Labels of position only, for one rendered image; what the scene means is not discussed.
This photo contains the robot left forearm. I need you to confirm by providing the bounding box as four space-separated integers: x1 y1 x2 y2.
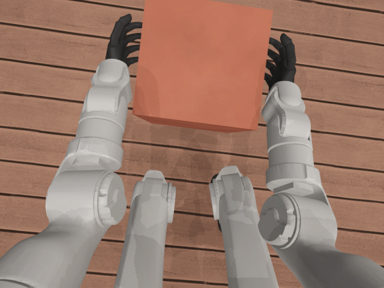
46 59 132 217

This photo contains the right robot upper arm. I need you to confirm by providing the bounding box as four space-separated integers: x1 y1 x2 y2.
258 193 384 288

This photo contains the carton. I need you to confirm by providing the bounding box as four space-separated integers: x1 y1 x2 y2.
132 0 273 133

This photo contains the robot right thigh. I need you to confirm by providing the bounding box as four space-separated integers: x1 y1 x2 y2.
209 173 279 288

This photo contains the robot left hand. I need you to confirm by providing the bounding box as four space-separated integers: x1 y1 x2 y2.
105 14 143 67

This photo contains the left robot upper arm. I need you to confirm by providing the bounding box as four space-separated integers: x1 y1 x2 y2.
0 170 127 288

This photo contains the robot right hand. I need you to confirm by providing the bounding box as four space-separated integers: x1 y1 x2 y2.
264 33 296 91

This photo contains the robot thigh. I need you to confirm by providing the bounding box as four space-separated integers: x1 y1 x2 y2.
209 173 279 288
114 177 176 288

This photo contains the robot right forearm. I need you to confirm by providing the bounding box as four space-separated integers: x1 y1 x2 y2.
262 81 332 210

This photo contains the robot left thigh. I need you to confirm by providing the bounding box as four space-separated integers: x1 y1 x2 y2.
114 177 176 288

